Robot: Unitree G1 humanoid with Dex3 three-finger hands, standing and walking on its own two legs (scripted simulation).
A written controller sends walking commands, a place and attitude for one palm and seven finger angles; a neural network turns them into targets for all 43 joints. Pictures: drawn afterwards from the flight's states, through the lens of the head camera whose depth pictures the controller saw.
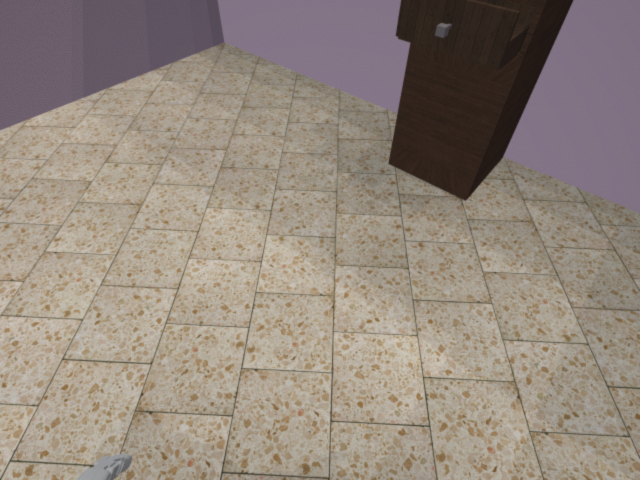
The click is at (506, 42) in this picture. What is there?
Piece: drawer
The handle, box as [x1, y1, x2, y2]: [435, 23, 451, 37]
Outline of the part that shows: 451,24 440,23 437,25 435,35 441,37 445,36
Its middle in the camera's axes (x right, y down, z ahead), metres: +0.40 -0.68 +1.25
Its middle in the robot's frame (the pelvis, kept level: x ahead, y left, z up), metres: +1.41 -0.34 +0.00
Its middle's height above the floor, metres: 0.77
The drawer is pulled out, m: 0.18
